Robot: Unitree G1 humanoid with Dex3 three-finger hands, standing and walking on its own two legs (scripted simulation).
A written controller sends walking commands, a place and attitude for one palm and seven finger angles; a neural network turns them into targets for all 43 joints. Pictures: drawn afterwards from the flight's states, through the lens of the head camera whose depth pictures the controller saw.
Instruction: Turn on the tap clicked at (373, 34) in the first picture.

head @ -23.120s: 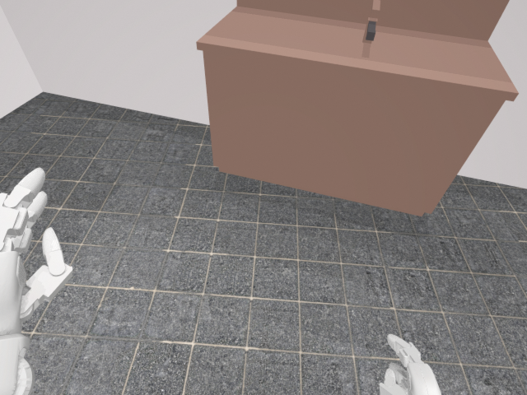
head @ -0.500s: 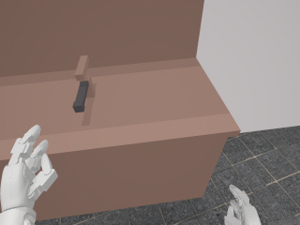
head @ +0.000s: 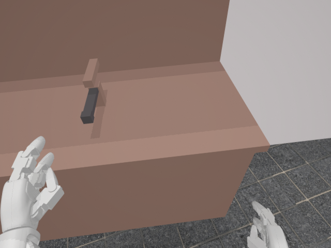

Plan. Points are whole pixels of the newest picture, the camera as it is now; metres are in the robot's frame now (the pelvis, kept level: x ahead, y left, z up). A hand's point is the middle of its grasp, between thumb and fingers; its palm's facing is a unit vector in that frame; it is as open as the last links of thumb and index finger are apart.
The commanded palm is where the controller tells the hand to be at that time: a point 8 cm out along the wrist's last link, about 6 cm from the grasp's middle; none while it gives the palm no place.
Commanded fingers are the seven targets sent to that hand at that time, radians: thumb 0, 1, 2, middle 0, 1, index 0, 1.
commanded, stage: reach beside the lever's end, fingers flat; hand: left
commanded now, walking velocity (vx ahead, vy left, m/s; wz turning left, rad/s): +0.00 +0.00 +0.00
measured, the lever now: (87, 117) +0.42 +0.29 +0.08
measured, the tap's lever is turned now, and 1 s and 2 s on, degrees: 0 0 2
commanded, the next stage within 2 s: none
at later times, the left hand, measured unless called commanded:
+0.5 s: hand (66, 169) +0.23 +0.24 +0.12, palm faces +0.42 -0.90 -0.10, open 7.4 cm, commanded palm +0.20 +0.29 +0.13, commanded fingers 0.00 0.90 0.90 -0.19 -0.27 -0.19 -0.27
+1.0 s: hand (72, 147) +0.29 +0.26 +0.12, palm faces +0.46 -0.89 -0.08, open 7.6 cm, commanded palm +0.26 +0.31 +0.11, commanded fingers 0.00 0.90 0.90 -0.17 -0.21 -0.17 -0.21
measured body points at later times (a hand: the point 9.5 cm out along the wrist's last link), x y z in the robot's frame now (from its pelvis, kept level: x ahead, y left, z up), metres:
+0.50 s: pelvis +0.00 +0.02 +0.00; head +0.01 +0.00 +0.45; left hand +0.21 +0.29 +0.13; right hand +0.18 -0.21 -0.08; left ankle -0.02 +0.15 -0.71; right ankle +0.03 -0.09 -0.71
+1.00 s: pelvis -0.01 +0.01 +0.00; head +0.01 -0.01 +0.45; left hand +0.26 +0.30 +0.12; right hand +0.16 -0.24 -0.09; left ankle -0.02 +0.15 -0.71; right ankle +0.03 -0.09 -0.71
